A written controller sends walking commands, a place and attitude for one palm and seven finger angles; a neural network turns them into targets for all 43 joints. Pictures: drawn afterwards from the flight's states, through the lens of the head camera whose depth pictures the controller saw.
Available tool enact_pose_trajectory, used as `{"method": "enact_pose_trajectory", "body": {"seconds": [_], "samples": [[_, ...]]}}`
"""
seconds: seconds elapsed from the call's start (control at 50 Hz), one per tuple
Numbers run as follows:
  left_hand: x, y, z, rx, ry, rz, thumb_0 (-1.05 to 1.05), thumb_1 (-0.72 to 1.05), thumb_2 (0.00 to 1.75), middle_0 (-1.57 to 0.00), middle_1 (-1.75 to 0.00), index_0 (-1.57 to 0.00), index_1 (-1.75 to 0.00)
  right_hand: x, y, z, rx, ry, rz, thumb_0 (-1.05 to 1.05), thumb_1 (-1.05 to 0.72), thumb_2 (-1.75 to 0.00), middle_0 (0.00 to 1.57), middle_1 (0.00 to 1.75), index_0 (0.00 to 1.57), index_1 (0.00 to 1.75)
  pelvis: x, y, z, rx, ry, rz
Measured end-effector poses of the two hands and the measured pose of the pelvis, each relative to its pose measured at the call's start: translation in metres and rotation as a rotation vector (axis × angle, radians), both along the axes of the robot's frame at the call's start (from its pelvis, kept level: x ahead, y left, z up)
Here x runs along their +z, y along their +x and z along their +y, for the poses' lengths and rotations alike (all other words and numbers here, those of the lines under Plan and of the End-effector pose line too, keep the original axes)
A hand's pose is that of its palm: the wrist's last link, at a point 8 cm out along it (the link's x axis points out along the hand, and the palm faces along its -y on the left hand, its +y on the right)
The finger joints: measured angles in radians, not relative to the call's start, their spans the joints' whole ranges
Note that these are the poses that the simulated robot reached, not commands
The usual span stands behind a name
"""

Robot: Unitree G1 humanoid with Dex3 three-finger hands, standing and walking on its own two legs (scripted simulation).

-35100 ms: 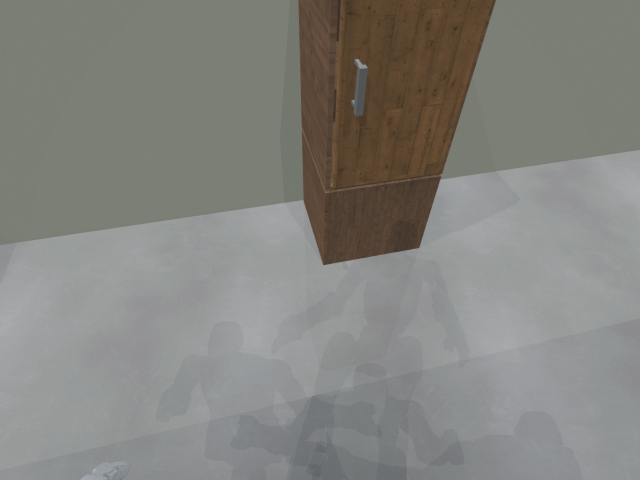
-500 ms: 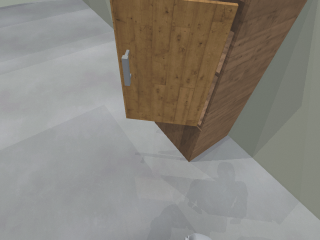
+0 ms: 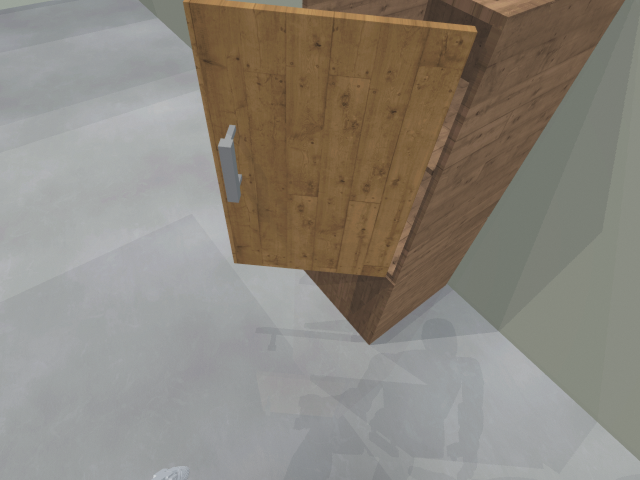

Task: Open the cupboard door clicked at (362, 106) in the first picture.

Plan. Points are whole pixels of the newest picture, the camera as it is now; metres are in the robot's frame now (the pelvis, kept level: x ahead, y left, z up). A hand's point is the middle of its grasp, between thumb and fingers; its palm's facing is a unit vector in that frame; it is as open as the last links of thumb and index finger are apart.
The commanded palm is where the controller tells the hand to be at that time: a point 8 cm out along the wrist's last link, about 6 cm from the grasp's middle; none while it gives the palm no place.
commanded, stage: come to a stop and stand still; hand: left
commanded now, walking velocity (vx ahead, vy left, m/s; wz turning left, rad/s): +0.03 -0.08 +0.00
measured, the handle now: (232, 164) +0.59 +0.18 +0.01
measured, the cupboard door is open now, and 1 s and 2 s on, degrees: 48 48 48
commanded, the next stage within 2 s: look again from close up in 0.94 s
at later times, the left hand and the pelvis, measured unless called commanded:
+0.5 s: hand out of the picture -0.02 +0.16 -0.17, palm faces +0.01 -0.98 -0.22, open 7.3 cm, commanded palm none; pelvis -0.04 -0.02 +0.00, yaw +0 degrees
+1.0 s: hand out of the picture -0.06 +0.16 -0.17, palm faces +0.00 -0.98 -0.18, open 7.3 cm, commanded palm none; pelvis -0.06 -0.02 +0.01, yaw +0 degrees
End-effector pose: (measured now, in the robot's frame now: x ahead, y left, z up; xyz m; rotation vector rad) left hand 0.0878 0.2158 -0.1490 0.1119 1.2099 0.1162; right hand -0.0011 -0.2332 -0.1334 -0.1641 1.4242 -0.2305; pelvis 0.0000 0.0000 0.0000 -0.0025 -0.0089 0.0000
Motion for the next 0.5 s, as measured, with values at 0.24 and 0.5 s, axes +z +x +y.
{"method": "enact_pose_trajectory", "body": {"seconds": [0.24, 0.5], "samples": [[0.012, -0.066, 0.031, 0.036, 0.062, 0.149, 0.00, 0.92, 0.90, -0.20, -0.29, -0.20, -0.30, 0.010, 0.044, 0.005, 0.074, -0.003, -0.148, 0.00, -0.91, -0.90, 0.20, 0.30, 0.20, 0.30, 0.010, -0.011, 0.003, -0.007, -0.008, 0.027], [0.013, -0.113, -0.003, -0.005, 0.069, 0.105, 0.00, 0.91, 0.90, -0.20, -0.29, -0.20, -0.30, 0.000, 0.016, -0.017, 0.086, 0.031, -0.209, 0.00, -0.90, -0.90, 0.20, 0.30, 0.20, 0.30, 0.002, -0.041, -0.015, -0.007, 0.001, -0.016]]}}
